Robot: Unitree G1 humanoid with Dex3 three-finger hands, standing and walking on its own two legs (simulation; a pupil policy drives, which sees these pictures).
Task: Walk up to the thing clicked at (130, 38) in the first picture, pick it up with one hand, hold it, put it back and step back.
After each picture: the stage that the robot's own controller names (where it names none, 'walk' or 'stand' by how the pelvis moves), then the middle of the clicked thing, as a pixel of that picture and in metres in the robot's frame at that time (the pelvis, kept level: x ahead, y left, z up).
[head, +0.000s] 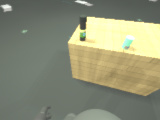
stand; (127, 42) +0.73 -0.32 +0.04
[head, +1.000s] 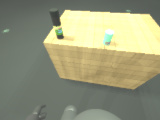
rise first; (107, 37) +0.68 -0.09 +0.07
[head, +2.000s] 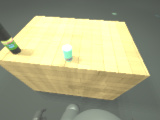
stand; (67, 53) +0.45 +0.21 +0.07
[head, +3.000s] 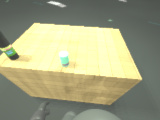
stand; (64, 59) +0.44 +0.22 +0.04
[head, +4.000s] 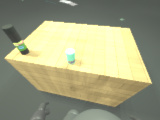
stand; (70, 56) +0.46 +0.18 +0.05
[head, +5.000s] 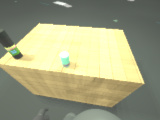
stand; (65, 59) +0.44 +0.22 +0.04
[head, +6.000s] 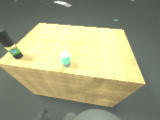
stand; (65, 59) +0.44 +0.21 +0.04
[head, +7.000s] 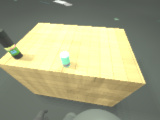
rise first; (65, 59) +0.43 +0.22 +0.04
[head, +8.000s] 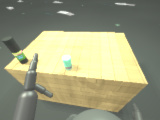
rise first; (67, 62) +0.43 +0.23 +0.04
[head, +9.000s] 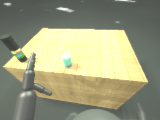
go down; (67, 61) +0.43 +0.24 +0.04
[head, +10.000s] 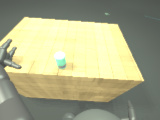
go down; (60, 60) +0.40 +0.22 +0.05
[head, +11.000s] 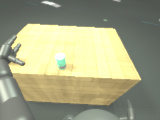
approach; (61, 61) +0.42 +0.22 +0.05
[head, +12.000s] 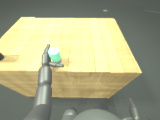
close; (55, 56) +0.42 +0.24 +0.08
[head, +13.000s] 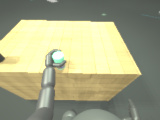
lift; (59, 61) +0.39 +0.22 +0.08
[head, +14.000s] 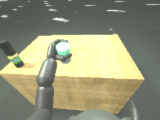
lift; (64, 54) +0.33 +0.17 +0.25
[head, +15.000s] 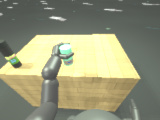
lift; (67, 55) +0.36 +0.16 +0.21
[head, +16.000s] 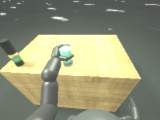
hold; (66, 57) +0.35 +0.17 +0.20
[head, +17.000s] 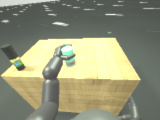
crouch; (69, 56) +0.35 +0.15 +0.22
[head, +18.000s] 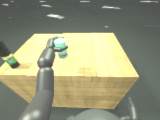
crouch; (61, 49) +0.41 +0.20 +0.22
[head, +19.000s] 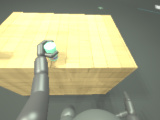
lower; (52, 52) +0.45 +0.25 +0.09
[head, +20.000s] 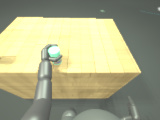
lower; (55, 56) +0.42 +0.24 +0.09
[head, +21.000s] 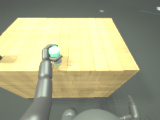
lower; (56, 56) +0.43 +0.23 +0.08
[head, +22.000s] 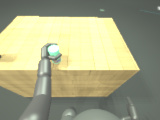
lower; (55, 54) +0.43 +0.24 +0.08
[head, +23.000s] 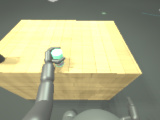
draw back; (58, 58) +0.41 +0.23 +0.08
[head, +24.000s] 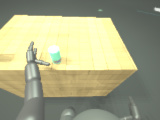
withdraw; (55, 55) +0.43 +0.23 +0.08
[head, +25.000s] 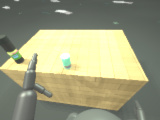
sink last; (66, 61) +0.42 +0.23 +0.07
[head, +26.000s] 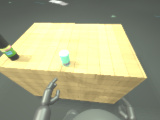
stand; (65, 58) +0.42 +0.22 +0.06
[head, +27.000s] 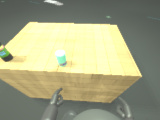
stand; (61, 58) +0.42 +0.23 +0.07
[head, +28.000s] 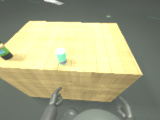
stand; (61, 56) +0.43 +0.23 +0.08
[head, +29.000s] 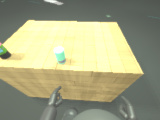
stand; (60, 55) +0.43 +0.24 +0.09
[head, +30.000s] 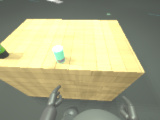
stand; (59, 54) +0.43 +0.24 +0.10
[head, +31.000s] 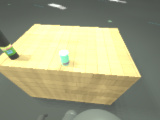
stand; (64, 58) +0.44 +0.23 +0.06
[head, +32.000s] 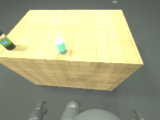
walk; (61, 46) +0.49 +0.26 +0.07
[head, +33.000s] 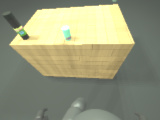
walk; (66, 33) +0.68 +0.27 +0.05
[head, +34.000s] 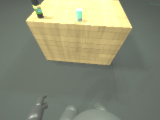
stand; (79, 15) +0.98 +0.19 +0.07
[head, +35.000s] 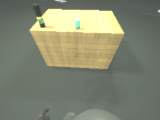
stand; (77, 24) +1.01 +0.22 +0.04
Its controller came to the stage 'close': yes
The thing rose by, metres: 0.20
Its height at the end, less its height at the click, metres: +0.00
